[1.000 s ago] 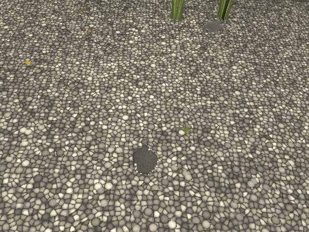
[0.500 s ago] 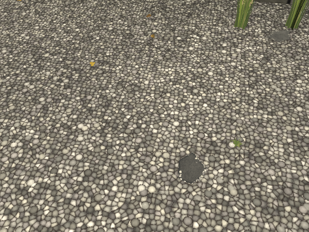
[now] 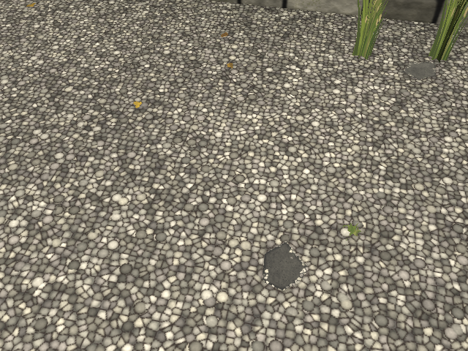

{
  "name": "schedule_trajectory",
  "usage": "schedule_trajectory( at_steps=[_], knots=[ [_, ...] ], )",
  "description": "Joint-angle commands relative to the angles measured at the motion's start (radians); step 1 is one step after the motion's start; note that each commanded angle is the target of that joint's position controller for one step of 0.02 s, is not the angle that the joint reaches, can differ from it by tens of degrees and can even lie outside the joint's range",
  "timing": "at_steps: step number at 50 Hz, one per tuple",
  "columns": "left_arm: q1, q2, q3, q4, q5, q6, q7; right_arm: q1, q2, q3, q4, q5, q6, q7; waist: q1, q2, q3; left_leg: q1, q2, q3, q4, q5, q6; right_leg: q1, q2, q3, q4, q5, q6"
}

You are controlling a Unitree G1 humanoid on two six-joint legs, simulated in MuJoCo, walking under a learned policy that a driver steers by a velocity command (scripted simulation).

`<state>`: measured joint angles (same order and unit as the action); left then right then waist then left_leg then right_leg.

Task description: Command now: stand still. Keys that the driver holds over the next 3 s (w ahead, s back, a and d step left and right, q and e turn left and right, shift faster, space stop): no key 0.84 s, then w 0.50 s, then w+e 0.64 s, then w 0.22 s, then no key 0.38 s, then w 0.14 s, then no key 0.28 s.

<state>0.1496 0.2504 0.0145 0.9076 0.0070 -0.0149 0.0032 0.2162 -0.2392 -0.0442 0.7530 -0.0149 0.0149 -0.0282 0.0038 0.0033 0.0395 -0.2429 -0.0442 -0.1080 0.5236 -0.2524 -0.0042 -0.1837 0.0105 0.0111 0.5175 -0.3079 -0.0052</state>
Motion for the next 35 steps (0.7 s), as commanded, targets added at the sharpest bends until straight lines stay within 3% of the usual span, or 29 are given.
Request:
schedule_trajectory(
  at_steps=[1,18,35],
  knots=[
    [-0.011,0.112,0.022,-0.026,-0.001,-0.012,0.004,-0.005,-0.116,-0.030,-0.048,0.001,-0.012,-0.007,0.001,0.002,-0.049,0.069,0.064,-0.059,-0.066,0.214,0.026,-0.048,-0.055,0.056,-0.101,0.116,-0.021],
    [0.026,0.114,0.012,0.091,-0.003,-0.012,0.014,0.000,-0.106,-0.025,0.089,0.007,-0.012,-0.018,0.008,0.000,-0.020,0.086,0.052,-0.030,-0.092,0.208,0.009,-0.046,-0.046,0.058,-0.141,0.103,-0.028],
    [0.082,0.099,0.002,0.132,-0.004,-0.010,0.019,0.010,-0.099,-0.010,0.233,0.012,-0.014,-0.023,0.009,-0.004,-0.005,0.075,0.049,-0.011,-0.110,0.189,0.000,-0.035,-0.039,0.056,-0.160,0.123,-0.037]
  ],
)
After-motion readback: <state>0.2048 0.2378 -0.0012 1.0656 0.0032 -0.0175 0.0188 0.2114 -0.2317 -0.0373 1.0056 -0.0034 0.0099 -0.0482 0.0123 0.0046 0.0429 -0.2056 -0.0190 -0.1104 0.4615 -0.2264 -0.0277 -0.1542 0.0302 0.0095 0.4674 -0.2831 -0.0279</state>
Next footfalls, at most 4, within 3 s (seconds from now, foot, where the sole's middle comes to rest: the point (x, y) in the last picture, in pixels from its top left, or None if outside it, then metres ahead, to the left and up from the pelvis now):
1.14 left None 0.11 0.13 -0.77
1.64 right None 0.47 -0.09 -0.77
2.12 left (235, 263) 0.79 0.03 -0.77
2.54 right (316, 242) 0.87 -0.24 -0.77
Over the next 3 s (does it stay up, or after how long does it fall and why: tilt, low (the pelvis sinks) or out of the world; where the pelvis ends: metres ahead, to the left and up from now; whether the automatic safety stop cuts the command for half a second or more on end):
stays up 0.86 -0.09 0.00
